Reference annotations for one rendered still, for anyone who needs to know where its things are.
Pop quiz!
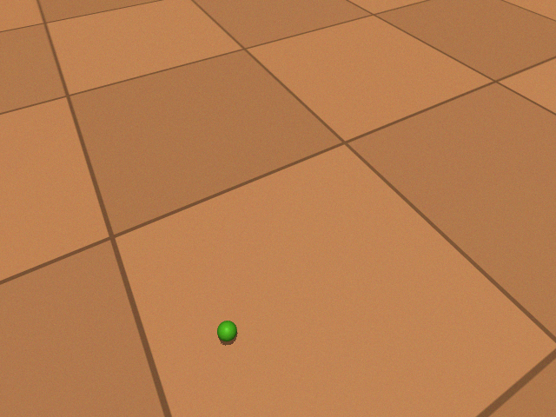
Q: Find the ball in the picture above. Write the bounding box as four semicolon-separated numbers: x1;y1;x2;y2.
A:
217;321;237;341

